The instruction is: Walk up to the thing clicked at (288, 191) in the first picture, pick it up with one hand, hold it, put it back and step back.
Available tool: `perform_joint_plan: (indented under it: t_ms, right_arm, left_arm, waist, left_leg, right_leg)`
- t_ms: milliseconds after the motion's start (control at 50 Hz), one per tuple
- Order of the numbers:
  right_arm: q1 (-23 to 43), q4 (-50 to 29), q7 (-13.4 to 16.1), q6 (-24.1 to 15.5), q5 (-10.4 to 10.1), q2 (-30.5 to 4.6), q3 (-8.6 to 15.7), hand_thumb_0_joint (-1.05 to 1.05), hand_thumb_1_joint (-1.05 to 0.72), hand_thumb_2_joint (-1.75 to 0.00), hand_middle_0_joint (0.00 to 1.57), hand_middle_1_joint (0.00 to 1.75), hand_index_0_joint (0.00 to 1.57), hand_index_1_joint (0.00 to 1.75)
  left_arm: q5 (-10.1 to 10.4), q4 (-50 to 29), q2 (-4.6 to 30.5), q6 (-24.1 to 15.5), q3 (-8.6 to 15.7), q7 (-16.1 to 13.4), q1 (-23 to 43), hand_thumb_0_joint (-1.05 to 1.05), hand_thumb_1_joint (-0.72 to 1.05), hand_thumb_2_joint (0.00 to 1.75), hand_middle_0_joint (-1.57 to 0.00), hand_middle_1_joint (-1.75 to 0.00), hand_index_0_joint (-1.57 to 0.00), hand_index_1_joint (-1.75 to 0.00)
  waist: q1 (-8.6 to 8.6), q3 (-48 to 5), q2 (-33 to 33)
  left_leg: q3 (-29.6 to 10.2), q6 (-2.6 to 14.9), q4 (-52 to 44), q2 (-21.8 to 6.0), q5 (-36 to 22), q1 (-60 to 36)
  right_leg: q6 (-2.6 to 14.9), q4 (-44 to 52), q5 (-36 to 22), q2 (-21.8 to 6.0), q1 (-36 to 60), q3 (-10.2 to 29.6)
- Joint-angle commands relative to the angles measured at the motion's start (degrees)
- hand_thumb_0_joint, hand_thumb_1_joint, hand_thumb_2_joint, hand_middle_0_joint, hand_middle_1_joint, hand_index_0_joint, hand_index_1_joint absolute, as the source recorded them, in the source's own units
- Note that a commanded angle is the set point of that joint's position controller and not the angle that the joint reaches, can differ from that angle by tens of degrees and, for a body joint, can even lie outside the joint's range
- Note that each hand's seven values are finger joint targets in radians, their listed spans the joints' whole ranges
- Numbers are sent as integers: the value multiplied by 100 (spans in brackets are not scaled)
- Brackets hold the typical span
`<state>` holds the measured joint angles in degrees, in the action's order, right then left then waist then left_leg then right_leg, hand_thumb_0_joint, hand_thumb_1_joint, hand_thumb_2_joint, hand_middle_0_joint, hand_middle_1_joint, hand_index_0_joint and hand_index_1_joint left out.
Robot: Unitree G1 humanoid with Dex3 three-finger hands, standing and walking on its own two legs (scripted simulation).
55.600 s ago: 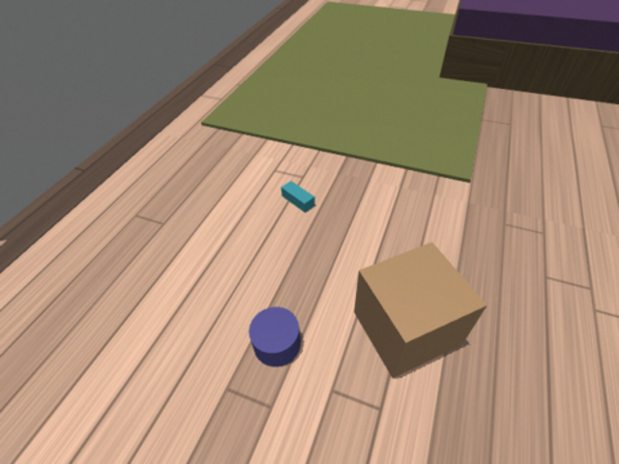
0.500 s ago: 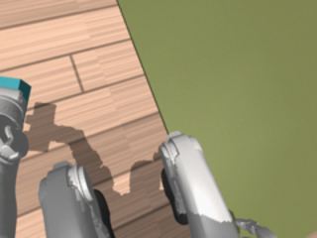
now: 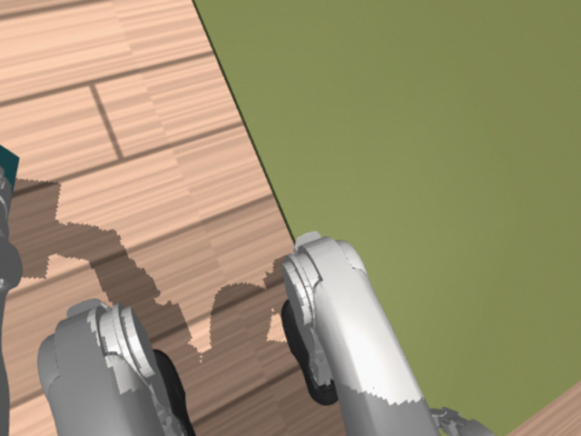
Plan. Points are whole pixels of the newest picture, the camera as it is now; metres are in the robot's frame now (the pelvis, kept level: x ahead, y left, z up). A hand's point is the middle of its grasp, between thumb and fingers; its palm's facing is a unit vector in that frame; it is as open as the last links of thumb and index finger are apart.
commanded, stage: lower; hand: left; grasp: from above
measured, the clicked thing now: out of the picture +0.47 +0.33 -0.19
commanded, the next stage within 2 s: rest in 0.24 s
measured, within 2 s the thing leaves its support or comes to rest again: rests again in 1.82 s
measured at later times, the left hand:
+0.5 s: hand out of the picture +0.47 +0.31 -0.19, palm faces -0.07 -0.43 -0.90, open 9.7 cm
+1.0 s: hand (3, 208) +0.48 +0.30 -0.23, palm faces -0.06 -0.43 -0.90, open 9.7 cm
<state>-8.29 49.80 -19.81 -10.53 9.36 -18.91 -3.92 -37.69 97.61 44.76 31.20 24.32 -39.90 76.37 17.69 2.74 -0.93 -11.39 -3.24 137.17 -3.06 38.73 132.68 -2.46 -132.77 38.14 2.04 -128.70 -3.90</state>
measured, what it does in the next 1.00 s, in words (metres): stands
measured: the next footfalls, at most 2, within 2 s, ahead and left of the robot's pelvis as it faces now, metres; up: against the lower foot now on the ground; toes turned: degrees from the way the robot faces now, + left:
none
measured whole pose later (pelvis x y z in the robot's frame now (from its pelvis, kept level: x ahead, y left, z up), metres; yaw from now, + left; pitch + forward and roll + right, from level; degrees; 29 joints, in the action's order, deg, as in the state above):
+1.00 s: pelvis +0.00 +0.01 +0.00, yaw -4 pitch +30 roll -13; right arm -6.8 42.9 -24.1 -13.8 10.9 -22.0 -14.5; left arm -33.4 101.2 55.6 27.2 22.3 -46.2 77.6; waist 23.9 12.7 5.2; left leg -16.4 -3.1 140.6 -2.7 40.0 132.0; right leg -3.5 -132.2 37.9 3.0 -125.4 -7.9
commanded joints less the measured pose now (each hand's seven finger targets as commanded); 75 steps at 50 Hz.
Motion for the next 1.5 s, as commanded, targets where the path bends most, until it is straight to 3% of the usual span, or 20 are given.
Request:
perform_joint_plan:
  t_ms: [0,140,200,260,300,320,360,440,580,680,820,900,1000,1040,1120,1180,1240,1260,1360,1480]
  right_arm:
    - [-1536,191,-22,-54,58,-1575,312,0,-90,-89,20,30,20,30]
    - [-1421,142,-73,-115,103,-1698,135,0,-91,-90,20,30,20,30]
    - [-1414,22,-121,-117,121,-1743,42,0,-91,-90,20,30,20,30]
    - [-1386,17,-178,-134,150,-1810,14,0,-91,-90,20,30,20,30]
    - [-1374,-6,-208,-128,163,-1816,-28,0,-91,-90,20,30,20,30]
    - [-1479,-23,-230,-126,120,-1864,-38,0,-91,-90,20,30,20,30]
    - [-1366,-28,-262,-144,167,-1871,-97,0,-91,-90,20,30,20,30]
    - [-1355,-79,-288,-149,133,-1911,-199,0,-91,-90,20,30,20,30]
    - [-1419,-153,-370,-193,134,-2068,-275,0,-91,-90,20,30,20,30]
    - [-1324,-281,-389,-229,164,-2051,-469,0,-91,-90,20,30,20,30]
    - [-1349,-314,-438,-286,173,-2098,-602,0,-91,-90,20,30,20,30]
    - [-1310,-370,-448,-318,173,-2131,-633,0,-91,-90,20,30,20,30]
    - [-1394,-466,-467,-307,147,-2220,-703,0,-91,-90,20,30,20,30]
    - [-1301,-472,-470,-337,157,-2198,-739,0,-91,-90,20,30,20,30]
    - [-1279,-476,-452,-358,120,-2281,-737,0,-91,-90,20,30,20,30]
    - [-1346,-558,-474,-342,127,-2260,-806,0,-91,-90,20,30,20,30]
    - [-1316,-536,-453,-374,120,-2296,-804,0,-91,-90,20,30,20,30]
    - [-1368,-569,-464,-369,99,-2308,-805,0,-91,-90,20,30,20,30]
    - [-1356,-613,-447,-379,95,-2297,-870,0,-91,-90,20,30,20,30]
    - [-1293,-641,-420,-430,116,-2341,-939,0,-91,-90,20,30,20,30]
  left_arm:
    - [-167,-599,1361,-25,-238,-297,1995,0,62,83,-97,-77,-98,-76]
    - [-204,-425,1636,-76,-249,-447,2023,0,56,81,-93,-76,-94,-75]
    - [-199,-454,1687,-127,-264,-488,1979,0,60,81,-95,-78,-97,-76]
    - [-139,-530,1837,-145,-196,-584,2046,0,58,83,-94,-80,-96,-78]
    - [-85,-545,1782,-140,-253,-612,2072,0,57,83,-93,-79,-95,-78]
    - [-76,-481,1842,-168,-157,-661,2067,0,56,85,-93,-79,-95,-78]
    - [-37,-484,1835,-143,-241,-667,2095,0,51,84,-92,-73,-92,-74]
    - [-41,-358,1873,-179,-363,-649,1882,0,49,81,-91,-72,-91,-72]
    - [128,-314,1982,-260,-309,-729,1844,0,47,83,-91,-70,-90,-72]
    - [209,-334,2038,-315,-387,-748,1771,0,49,82,-91,-73,-91,-73]
    - [197,-336,2244,-394,-359,-841,1788,0,52,83,-94,-73,-93,-74]
    - [221,-321,2179,-379,-428,-842,1758,0,51,81,-92,-72,-92,-73]
    - [317,-189,2227,-434,-402,-889,1672,0,52,81,-93,-71,-93,-72]
    - [344,-327,2166,-427,-509,-843,1695,0,51,81,-93,-71,-93,-72]
    - [272,-269,2403,-436,-469,-872,1627,0,49,79,-92,-69,-91,-70]
    - [318,-293,2301,-463,-524,-864,1578,0,53,79,-95,-69,-94,-70]
    - [377,-322,2377,-456,-519,-849,1581,0,51,78,-93,-68,-93,-69]
    - [310,-260,2465,-463,-450,-877,1528,0,51,76,-93,-67,-93,-67]
    - [293,-271,2427,-503,-545,-881,1476,0,51,76,-92,-68,-92,-68]
    - [397,-267,2474,-569,-566,-893,1526,0,49,76,-93,-66,-92,-67]
  waist:
    - [387,-3936,-1494]
    - [424,-3768,-1855]
    - [520,-3761,-1929]
    - [512,-3813,-2012]
    - [605,-3714,-2014]
    - [559,-3879,-2137]
    - [628,-3678,-2238]
    - [693,-3475,-2085]
    - [785,-3408,-2093]
    - [875,-3272,-2131]
    - [936,-3268,-2178]
    - [1003,-3048,-2314]
    - [1009,-3194,-2329]
    - [1062,-3005,-2263]
    - [1048,-2912,-2297]
    - [1086,-2951,-2287]
    - [1098,-2902,-2229]
    - [1081,-2977,-2296]
    - [1125,-2854,-2360]
    - [1192,-2768,-2306]
  left_leg:
    - [672,413,-1135,2,-904,-2572]
    - [549,374,-1131,-38,-900,-2760]
    - [514,352,-1114,-54,-989,-2895]
    - [542,382,-1036,-53,-1066,-2845]
    - [533,381,-1021,-52,-1003,-2833]
    - [481,332,-1060,-96,-1093,-3036]
    - [472,344,-1028,-79,-1060,-3021]
    - [431,362,-1039,-67,-885,-2846]
    - [349,364,-1000,-95,-1042,-2837]
    - [372,357,-949,-85,-1029,-2805]
    - [299,357,-893,-105,-1064,-2803]
    - [215,320,-924,-127,-957,-3022]
    - [217,292,-918,-152,-1167,-2991]
    - [177,303,-878,-142,-1133,-3013]
    - [164,322,-915,-139,-936,-2935]
    - [146,308,-910,-160,-1075,-2954]
    - [176,327,-888,-140,-971,-2832]
    - [99,302,-939,-157,-997,-2965]
    - [96,292,-927,-167,-994,-2973]
    - [84,289,-880,-172,-1000,-2970]
  right_leg:
    - [184,1545,-1265,119,2306,-719]
    - [207,1443,-1310,125,2263,-855]
    - [220,1406,-1422,138,2355,-882]
    - [189,1411,-1548,135,2525,-893]
    - [179,1414,-1518,129,2495,-917]
    - [217,1394,-1567,155,2476,-937]
    - [212,1348,-1577,125,2362,-983]
    - [209,1399,-1426,170,2387,-997]
    - [193,1345,-1655,176,2551,-1061]
    - [187,1364,-1692,215,2661,-1055]
    - [191,1370,-1758,215,2722,-1085]
    - [208,1330,-1634,206,2417,-1178]
    - [227,1322,-1851,265,2707,-1152]
    - [198,1292,-1843,231,2559,-1196]
    - [190,1344,-1683,240,2555,-1218]
    - [209,1343,-1805,275,2657,-1208]
    - [173,1366,-1740,280,2716,-1209]
    - [209,1355,-1726,266,2607,-1242]
    - [226,1340,-1734,296,2583,-1252]
    - [196,1357,-1768,266,2633,-1260]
